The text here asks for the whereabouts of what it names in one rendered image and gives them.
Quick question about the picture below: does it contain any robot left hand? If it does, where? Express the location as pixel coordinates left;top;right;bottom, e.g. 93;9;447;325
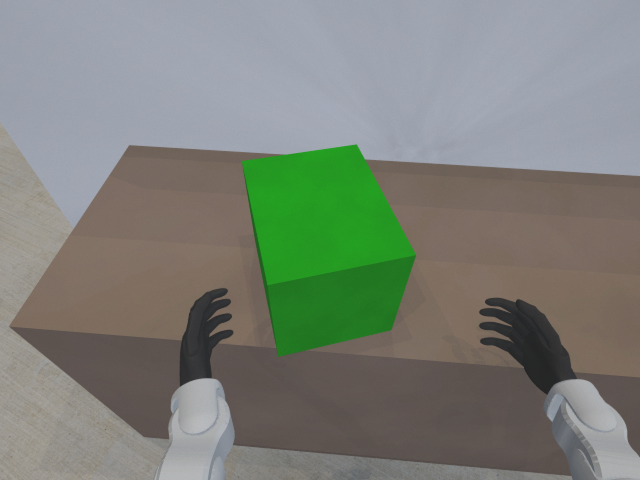
180;288;233;387

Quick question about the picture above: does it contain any right robot forearm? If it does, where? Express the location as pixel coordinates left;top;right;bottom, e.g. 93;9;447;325
543;379;640;480

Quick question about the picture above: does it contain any pedestal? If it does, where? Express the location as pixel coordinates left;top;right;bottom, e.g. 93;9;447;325
9;145;640;476

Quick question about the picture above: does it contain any carton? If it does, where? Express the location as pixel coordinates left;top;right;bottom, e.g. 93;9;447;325
242;144;416;357

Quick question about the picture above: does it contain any left robot forearm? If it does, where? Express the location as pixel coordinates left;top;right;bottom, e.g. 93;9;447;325
153;378;235;480

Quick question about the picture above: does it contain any robot right hand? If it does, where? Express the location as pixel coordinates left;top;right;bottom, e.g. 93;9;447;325
479;298;577;394

